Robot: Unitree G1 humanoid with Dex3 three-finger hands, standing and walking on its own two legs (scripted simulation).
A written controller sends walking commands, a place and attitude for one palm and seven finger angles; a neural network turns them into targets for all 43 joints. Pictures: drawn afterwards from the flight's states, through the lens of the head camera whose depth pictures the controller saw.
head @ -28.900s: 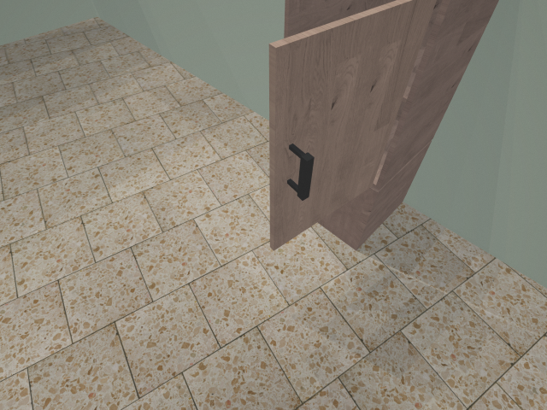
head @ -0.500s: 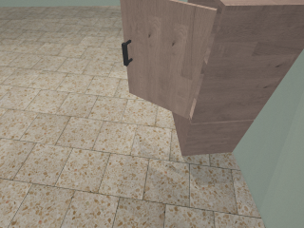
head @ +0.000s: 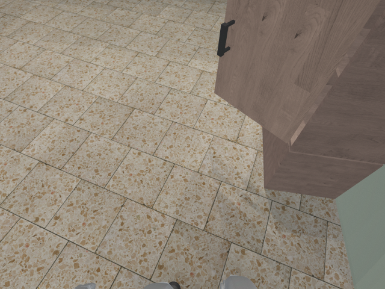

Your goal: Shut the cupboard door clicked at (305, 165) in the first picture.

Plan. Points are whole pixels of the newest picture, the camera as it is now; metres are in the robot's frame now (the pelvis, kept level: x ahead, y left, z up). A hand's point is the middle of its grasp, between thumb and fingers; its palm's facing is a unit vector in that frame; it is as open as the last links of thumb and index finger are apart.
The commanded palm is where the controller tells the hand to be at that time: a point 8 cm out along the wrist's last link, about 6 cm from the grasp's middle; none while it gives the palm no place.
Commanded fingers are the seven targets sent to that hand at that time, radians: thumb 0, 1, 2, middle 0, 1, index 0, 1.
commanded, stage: walk to a spot facing it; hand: left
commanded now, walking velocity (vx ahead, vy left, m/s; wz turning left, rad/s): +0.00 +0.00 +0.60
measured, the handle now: (226, 38) +0.93 -0.10 -0.02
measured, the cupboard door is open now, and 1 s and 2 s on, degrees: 53 53 53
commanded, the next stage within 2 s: turn to face it in 1.64 s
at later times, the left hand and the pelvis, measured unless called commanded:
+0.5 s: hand out of the picture -0.01 +0.17 -0.16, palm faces +0.34 -0.90 -0.28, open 7.4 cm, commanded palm none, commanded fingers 0.00 0.90 0.90 -0.20 -0.30 -0.20 -0.30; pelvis +0.01 -0.04 +0.00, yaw +21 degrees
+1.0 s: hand out of the picture +0.01 +0.19 -0.15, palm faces +0.62 -0.73 -0.28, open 7.4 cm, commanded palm none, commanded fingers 0.00 0.90 0.90 -0.20 -0.30 -0.20 -0.30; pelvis +0.09 -0.01 -0.01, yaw +39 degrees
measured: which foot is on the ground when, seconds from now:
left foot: down 0.00-0.22, up 0.24-0.56, down 0.58-0.88, up 0.90-1.00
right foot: up 0.00-0.20, down 0.22-0.58, up 0.60-0.88, down 0.90-1.00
